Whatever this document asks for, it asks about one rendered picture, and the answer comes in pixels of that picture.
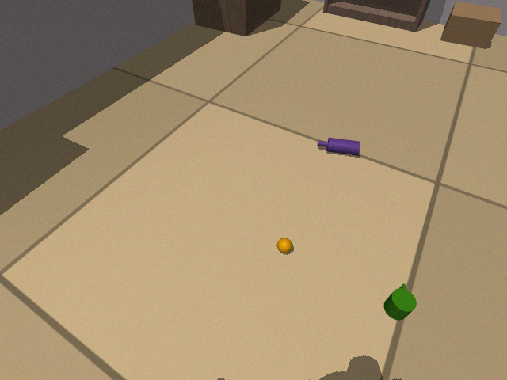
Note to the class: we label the bookshelf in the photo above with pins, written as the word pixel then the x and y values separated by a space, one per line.
pixel 400 14

